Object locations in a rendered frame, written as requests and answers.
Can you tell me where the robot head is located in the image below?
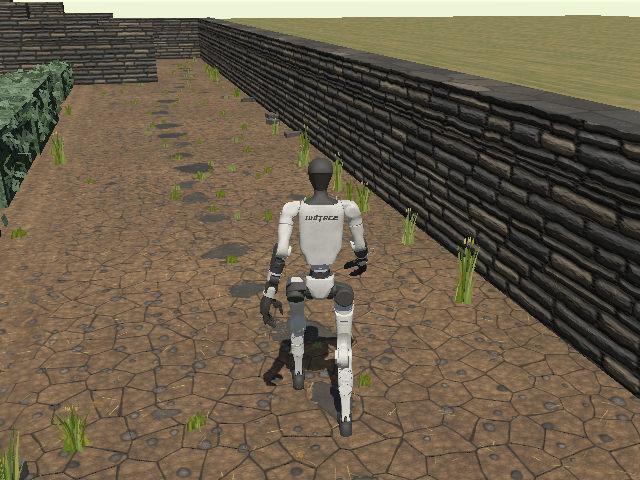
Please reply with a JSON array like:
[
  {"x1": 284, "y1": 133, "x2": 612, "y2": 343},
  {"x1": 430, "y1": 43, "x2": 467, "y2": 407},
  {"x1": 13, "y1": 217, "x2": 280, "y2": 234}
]
[{"x1": 304, "y1": 158, "x2": 338, "y2": 205}]

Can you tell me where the right robot forearm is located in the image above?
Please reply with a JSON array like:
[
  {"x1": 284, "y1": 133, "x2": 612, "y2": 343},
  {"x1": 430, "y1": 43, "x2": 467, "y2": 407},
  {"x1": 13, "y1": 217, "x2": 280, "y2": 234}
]
[{"x1": 354, "y1": 237, "x2": 368, "y2": 266}]

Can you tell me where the right robot hand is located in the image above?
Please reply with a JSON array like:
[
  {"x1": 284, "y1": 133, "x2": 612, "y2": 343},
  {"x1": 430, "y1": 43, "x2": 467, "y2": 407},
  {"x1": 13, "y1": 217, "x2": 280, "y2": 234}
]
[{"x1": 344, "y1": 259, "x2": 367, "y2": 276}]

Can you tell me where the left robot foot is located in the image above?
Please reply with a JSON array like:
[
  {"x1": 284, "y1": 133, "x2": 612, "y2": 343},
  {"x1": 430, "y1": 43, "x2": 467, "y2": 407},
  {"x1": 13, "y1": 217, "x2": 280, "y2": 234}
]
[{"x1": 292, "y1": 365, "x2": 305, "y2": 389}]

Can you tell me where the left robot hand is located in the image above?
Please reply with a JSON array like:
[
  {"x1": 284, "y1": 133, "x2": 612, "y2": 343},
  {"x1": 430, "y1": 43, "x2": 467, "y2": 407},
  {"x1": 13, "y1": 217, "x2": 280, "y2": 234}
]
[{"x1": 260, "y1": 295, "x2": 283, "y2": 328}]

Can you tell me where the left robot forearm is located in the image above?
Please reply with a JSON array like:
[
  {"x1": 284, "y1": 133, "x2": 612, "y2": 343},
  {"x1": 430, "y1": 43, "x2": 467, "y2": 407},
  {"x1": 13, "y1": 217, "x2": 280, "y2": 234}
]
[{"x1": 263, "y1": 243, "x2": 285, "y2": 298}]

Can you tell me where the robot left upper arm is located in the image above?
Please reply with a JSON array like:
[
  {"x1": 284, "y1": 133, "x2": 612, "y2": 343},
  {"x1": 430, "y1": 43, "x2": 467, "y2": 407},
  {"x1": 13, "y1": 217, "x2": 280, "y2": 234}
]
[{"x1": 276, "y1": 201, "x2": 300, "y2": 259}]

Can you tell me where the robot right upper arm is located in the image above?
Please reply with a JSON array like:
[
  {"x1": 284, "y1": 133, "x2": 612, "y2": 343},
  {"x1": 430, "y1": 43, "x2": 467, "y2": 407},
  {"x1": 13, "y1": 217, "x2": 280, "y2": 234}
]
[{"x1": 341, "y1": 200, "x2": 366, "y2": 252}]

